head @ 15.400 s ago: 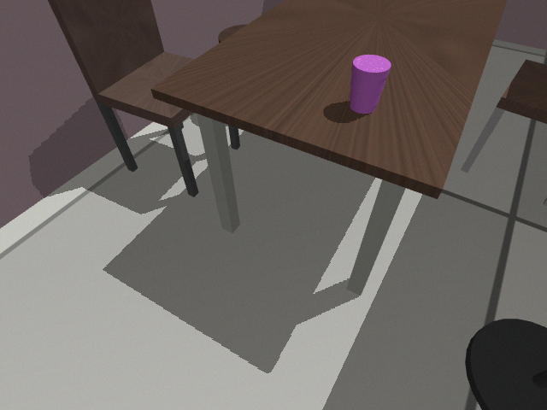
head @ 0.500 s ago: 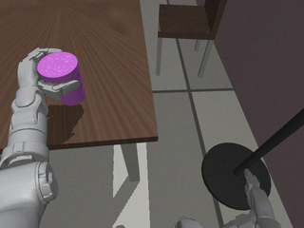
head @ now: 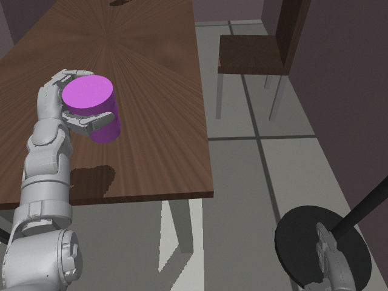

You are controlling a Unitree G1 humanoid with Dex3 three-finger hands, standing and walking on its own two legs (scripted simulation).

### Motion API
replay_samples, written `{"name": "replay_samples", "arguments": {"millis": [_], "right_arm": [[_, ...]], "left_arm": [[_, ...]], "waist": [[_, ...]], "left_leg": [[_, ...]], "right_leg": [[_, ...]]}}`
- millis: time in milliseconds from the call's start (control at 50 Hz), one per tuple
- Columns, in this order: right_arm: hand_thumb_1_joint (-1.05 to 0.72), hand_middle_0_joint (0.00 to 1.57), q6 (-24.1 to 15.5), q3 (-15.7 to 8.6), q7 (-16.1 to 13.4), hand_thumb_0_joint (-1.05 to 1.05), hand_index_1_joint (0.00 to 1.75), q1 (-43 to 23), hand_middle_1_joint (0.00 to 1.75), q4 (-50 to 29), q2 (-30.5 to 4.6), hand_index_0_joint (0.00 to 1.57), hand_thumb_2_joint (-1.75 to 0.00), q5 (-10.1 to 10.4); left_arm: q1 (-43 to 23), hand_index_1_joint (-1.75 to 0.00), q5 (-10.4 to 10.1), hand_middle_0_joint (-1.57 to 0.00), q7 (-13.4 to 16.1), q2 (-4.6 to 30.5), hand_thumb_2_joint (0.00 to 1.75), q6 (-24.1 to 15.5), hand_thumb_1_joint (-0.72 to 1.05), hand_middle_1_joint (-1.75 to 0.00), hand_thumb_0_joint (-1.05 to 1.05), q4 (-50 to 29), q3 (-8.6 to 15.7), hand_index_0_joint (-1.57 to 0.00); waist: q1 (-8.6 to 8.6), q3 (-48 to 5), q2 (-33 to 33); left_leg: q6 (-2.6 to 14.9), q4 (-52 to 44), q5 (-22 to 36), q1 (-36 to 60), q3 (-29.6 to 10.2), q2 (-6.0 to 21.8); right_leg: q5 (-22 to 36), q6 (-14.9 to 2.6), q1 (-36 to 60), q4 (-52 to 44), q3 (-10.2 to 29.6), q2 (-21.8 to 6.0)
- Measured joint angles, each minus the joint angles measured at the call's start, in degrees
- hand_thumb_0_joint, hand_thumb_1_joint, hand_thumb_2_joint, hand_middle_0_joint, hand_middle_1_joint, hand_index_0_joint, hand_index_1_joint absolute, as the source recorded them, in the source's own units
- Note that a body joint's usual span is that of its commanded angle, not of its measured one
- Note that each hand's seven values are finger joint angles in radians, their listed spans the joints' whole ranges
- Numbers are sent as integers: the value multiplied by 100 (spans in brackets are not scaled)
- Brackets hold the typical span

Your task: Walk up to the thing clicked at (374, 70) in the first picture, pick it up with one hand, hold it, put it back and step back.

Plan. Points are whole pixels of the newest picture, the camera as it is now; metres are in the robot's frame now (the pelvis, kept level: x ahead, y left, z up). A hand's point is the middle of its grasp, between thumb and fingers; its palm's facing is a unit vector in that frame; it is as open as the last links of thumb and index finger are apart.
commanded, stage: lift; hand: left
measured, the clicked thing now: (97, 112) +0.45 +0.19 +0.16
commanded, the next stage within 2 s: hold in 0.90 s
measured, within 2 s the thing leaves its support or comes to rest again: neither
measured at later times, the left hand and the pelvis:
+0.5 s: hand (72, 110) +0.35 +0.18 +0.24, palm faces +0.15 -0.99 -0.04, open 11.7 cm; pelvis -0.02 -0.01 +0.01, yaw +2 degrees
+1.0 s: hand (59, 105) +0.34 +0.18 +0.27, palm faces +0.16 -0.99 -0.03, open 11.7 cm; pelvis -0.02 -0.01 +0.01, yaw +2 degrees
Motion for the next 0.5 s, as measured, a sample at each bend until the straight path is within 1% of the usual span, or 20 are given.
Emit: {"name": "replay_samples", "arguments": {"millis": [60, 160, 260, 360, 420, 500], "right_arm": [[52, 6, -53, 8, 3, -1, 5, 22, 5, 130, 16, 5, -6, 8], [53, 6, -137, 41, 1, -1, 5, -42, 5, 359, 57, 5, -6, 6], [54, 6, -244, 57, -18, -1, 5, -105, 5, 504, 82, 5, -6, -5], [54, 6, -363, 57, -71, -1, 5, -149, 5, 725, 92, 5, -6, 3], [54, 6, -442, 46, -98, -1, 5, -175, 5, 896, 92, 5, -6, -1], [54, 6, -545, 0, -149, -1, 5, -243, 5, 1058, 72, 5, -5, 1]], "left_arm": [[187, -109, -71, -66, -18, -96, 103, 238, -61, -105, -4, -448, -28, -62], [431, -109, -81, -66, 25, -205, 103, 769, -61, -105, -4, -1167, -128, -62], [666, -110, -134, -66, 11, -261, 103, 1334, -61, -106, -4, -1829, -207, -62], [829, -110, -272, -66, -53, -294, 103, 1831, -61, -106, -4, -2339, -224, -62], [847, -110, -333, -66, -37, -303, 103, 2117, -61, -106, -4, -2544, -224, -62], [830, -110, -382, -66, 13, -299, 103, 2372, -61, -106, -4, -2756, -186, -62]], "waist": [[81, 12, 6], [211, 86, 27], [285, 160, 74], [328, 167, 74], [338, 168, 68], [338, 201, 73]], "left_leg": [[-5, -71, 28, 144, -18, -13], [-18, -187, 103, 364, -44, -37], [-21, -313, 196, 559, -73, -71], [-31, -430, 283, 712, -90, -96], [-37, -484, 329, 780, -101, -104], [-42, -544, 384, 851, -94, -111]], "right_leg": [[7, -6, 144, -48, -22, -13], [43, -22, 358, -118, -51, -36], [92, -31, 548, -192, -84, -69], [130, -44, 682, -241, -103, -94], [156, -51, 743, -267, -115, -101], [193, -58, 795, -292, -108, -108]]}}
